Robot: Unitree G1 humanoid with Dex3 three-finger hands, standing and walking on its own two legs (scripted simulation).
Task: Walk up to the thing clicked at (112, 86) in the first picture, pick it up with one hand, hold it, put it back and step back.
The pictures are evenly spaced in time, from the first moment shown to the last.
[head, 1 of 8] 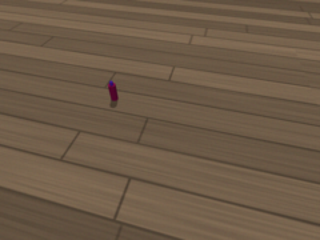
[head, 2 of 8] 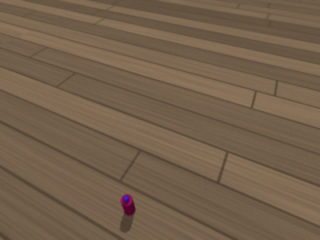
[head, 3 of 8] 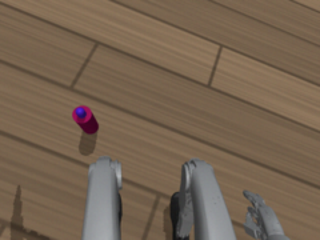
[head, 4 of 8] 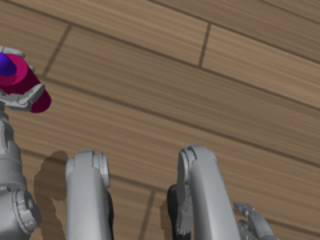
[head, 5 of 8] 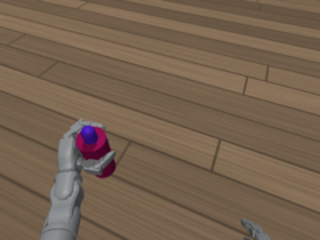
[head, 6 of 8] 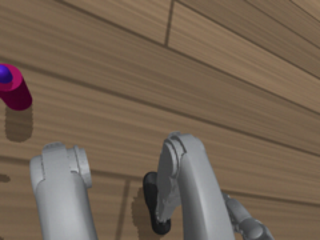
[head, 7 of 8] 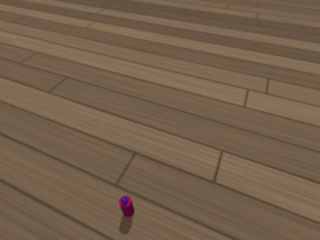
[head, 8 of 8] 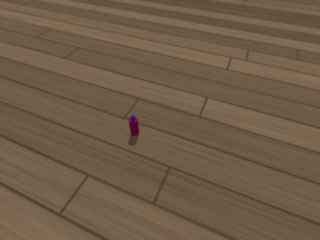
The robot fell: no
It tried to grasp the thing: yes
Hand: left
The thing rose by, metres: 0.68
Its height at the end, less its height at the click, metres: +0.00
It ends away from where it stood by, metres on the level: 0.02
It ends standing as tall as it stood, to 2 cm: yes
